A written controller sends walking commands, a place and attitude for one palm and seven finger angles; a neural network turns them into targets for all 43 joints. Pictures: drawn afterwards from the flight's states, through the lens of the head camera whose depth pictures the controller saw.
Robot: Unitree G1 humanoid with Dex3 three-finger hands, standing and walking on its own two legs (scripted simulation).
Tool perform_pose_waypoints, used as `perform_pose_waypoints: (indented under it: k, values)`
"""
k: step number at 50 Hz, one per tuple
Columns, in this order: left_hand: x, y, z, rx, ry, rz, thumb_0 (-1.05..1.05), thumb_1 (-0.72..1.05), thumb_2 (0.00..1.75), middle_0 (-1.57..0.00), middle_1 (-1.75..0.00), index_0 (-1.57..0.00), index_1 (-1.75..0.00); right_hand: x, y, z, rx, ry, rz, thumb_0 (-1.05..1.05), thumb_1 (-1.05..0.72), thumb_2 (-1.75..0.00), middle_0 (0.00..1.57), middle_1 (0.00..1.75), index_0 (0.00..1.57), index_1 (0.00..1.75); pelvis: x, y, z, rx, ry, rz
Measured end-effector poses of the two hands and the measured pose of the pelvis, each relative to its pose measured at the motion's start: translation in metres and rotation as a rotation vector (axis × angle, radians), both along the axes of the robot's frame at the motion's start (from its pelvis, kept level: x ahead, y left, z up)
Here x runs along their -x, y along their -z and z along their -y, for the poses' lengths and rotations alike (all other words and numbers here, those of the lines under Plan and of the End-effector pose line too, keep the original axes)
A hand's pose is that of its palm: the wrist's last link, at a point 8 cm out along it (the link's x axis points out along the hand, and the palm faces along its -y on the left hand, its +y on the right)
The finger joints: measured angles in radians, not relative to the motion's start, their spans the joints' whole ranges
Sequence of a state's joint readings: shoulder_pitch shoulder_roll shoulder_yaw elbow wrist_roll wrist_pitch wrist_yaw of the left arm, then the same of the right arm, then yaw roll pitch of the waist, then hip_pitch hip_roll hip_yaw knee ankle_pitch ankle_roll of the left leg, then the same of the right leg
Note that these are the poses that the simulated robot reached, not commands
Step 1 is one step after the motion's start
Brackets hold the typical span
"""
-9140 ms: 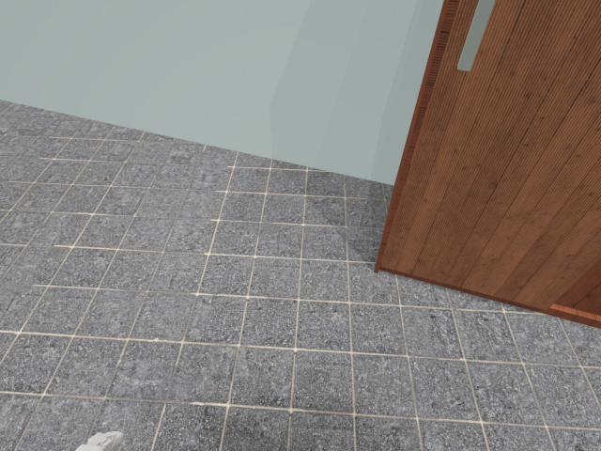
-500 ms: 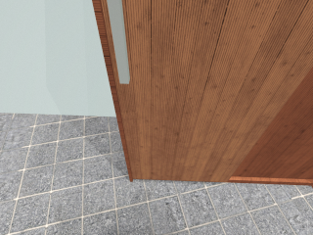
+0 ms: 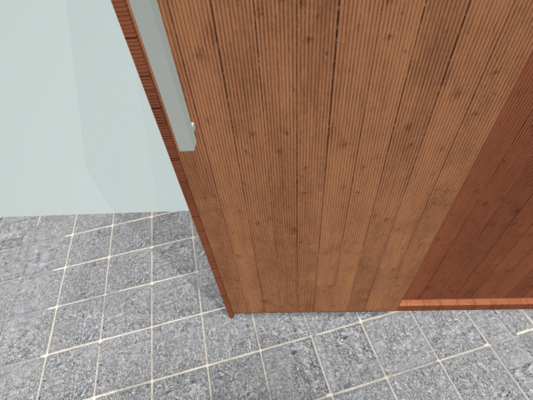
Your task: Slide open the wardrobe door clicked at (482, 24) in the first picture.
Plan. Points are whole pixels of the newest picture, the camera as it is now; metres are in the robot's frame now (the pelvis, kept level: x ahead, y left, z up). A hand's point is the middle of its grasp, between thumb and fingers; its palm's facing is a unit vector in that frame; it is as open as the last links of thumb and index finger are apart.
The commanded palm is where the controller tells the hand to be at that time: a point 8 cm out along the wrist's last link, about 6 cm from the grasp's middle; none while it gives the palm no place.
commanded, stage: look again from close up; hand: left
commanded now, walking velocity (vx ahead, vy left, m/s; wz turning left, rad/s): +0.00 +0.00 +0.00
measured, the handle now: (170, 71) +0.53 +0.17 +0.25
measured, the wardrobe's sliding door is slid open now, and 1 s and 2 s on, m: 0.00 0.00 0.00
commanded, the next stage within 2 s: shuffle to correct the standing spot in 0.76 s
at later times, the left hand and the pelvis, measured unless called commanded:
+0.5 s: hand out of the picture +0.00 +0.15 -0.17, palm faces +0.05 -0.98 -0.21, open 7.4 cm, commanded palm none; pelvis -0.01 -0.02 +0.00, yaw +1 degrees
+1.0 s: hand out of the picture +0.00 +0.17 -0.17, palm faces +0.05 -0.98 -0.19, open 7.4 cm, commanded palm none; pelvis +0.00 +0.00 +0.00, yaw +0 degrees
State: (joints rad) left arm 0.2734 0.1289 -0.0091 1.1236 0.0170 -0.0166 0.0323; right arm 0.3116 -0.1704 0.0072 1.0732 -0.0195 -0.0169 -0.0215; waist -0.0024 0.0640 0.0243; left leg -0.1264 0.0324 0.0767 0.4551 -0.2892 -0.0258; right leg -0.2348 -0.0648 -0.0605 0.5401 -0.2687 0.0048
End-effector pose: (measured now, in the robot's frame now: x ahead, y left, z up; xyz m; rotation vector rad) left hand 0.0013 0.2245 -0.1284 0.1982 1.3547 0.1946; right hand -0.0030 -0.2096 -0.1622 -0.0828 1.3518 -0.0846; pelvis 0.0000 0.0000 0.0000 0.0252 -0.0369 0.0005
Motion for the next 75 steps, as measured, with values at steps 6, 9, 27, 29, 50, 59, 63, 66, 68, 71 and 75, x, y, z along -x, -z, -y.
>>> perform_pose_waypoints:
  k: [6,9,27,29,50,59,63,66,68,71,75]
  values:
    - [0.002,0.002,0.011,0.01,-0.006,-0.005,0.01,0.92,0.9,-0.2,-0.3,-0.2,-0.3,0.007,-0.003,0.015,0.014,-0.003,-0.031,0.0,-0.91,-0.9,0.2,0.3,0.2,0.3,0.002,-0.001,0.012,0.002,-0.004,-0.006]
    - [0.004,0.003,0.016,0.017,-0.01,-0.008,0.01,0.92,0.9,-0.2,-0.3,-0.2,-0.3,0.01,-0.005,0.021,0.024,-0.003,-0.046,0.0,-0.91,-0.9,0.2,0.3,0.2,0.3,0.002,-0.001,0.016,0.004,-0.006,-0.006]
    - [0.013,0.009,0.021,0.046,-0.029,-0.013,0.01,0.91,0.9,-0.2,-0.3,-0.2,-0.3,0.017,-0.013,0.022,0.041,-0.008,-0.062,0.0,-0.91,-0.9,0.2,0.3,0.2,0.3,0.008,-0.003,0.02,0.015,-0.013,-0.004]
    - [0.013,0.009,0.02,0.047,-0.029,-0.015,0.01,0.91,0.9,-0.2,-0.3,-0.2,-0.3,0.017,-0.013,0.019,0.038,-0.008,-0.063,0.0,-0.91,-0.9,0.2,0.3,0.2,0.3,0.008,-0.003,0.019,0.015,-0.012,-0.005]
    - [0.012,0.014,0.011,0.064,-0.04,-0.036,0.0,0.91,0.9,-0.2,-0.3,-0.2,-0.3,0.016,-0.012,0.002,0.034,-0.004,-0.088,0.0,-0.91,-0.9,0.2,0.3,0.2,0.3,-0.001,-0.001,0.005,0.014,-0.008,-0.015]
    - [0.008,0.027,-0.001,0.098,-0.082,-0.084,0.0,0.91,0.9,-0.2,-0.3,-0.2,-0.3,0.004,-0.012,-0.012,0.057,0.008,-0.116,0.0,-0.91,-0.9,0.2,0.3,0.2,0.3,-0.031,0.008,-0.012,0.018,-0.008,-0.03]
    - [-0.013,0.026,-0.006,0.088,-0.05,-0.11,0.0,0.91,0.9,-0.2,-0.3,-0.2,-0.3,0.001,-0.011,-0.021,0.051,0.042,-0.121,0.0,-0.91,-0.9,0.2,0.3,0.2,0.3,-0.048,0.009,-0.015,0.016,0.01,-0.035]
    - [-0.046,0.022,-0.007,0.069,-0.029,-0.073,0.01,0.91,0.9,-0.2,-0.3,-0.2,-0.3,0.003,-0.008,-0.026,0.025,0.054,-0.164,0.0,-0.91,-0.9,0.2,0.3,0.2,0.3,-0.06,0.009,-0.012,0.013,0.003,-0.038]
    - [-0.066,0.022,-0.009,0.035,-0.027,-0.029,0.01,0.92,0.9,-0.2,-0.3,-0.2,-0.3,0.003,-0.002,-0.027,0.004,0.056,-0.203,0.0,-0.91,-0.9,0.2,0.3,0.2,0.3,-0.069,0.014,-0.008,-0.001,-0.004,-0.036]
    - [-0.087,0.016,-0.011,0.007,-0.043,0.03,0.01,0.93,0.9,-0.2,-0.3,-0.2,-0.3,-0.011,0.001,-0.025,-0.006,0.047,-0.235,0.0,-0.91,-0.9,0.2,0.3,0.2,0.3,-0.078,0.012,-0.005,0.007,-0.035,-0.029]
    - [-0.098,0.011,-0.012,-0.005,-0.045,0.045,0.01,0.93,0.9,-0.2,-0.3,-0.2,-0.3,-0.054,-0.002,-0.018,0.014,0.032,-0.174,0.0,-0.91,-0.9,0.2,0.3,0.2,0.3,-0.083,0.005,-0.006,-0.004,-0.039,-0.028]
